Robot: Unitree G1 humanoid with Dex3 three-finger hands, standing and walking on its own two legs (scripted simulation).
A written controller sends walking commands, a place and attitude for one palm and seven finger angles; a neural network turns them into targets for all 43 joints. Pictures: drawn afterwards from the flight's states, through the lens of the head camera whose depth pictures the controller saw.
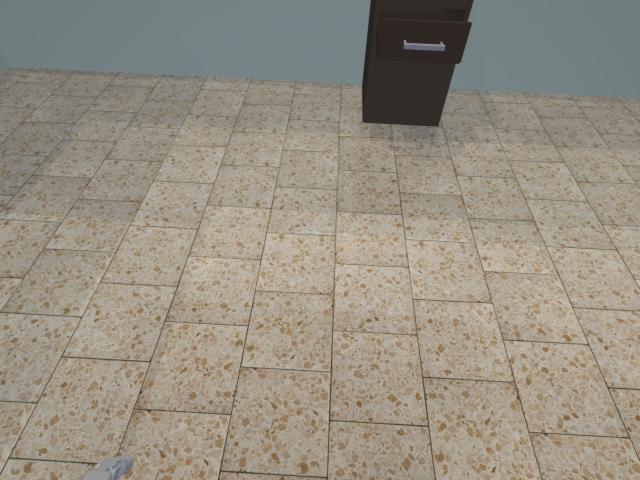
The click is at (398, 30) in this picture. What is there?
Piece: drawer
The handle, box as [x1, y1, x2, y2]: [403, 40, 444, 50]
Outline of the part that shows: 403,41 403,48 431,50 444,49 444,45 442,44 442,42 440,42 439,44 406,43 405,40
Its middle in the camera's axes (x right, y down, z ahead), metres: +0.46 -0.87 +1.72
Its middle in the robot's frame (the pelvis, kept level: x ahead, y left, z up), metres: +1.87 -0.37 -0.24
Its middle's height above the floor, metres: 0.53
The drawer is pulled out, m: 0.16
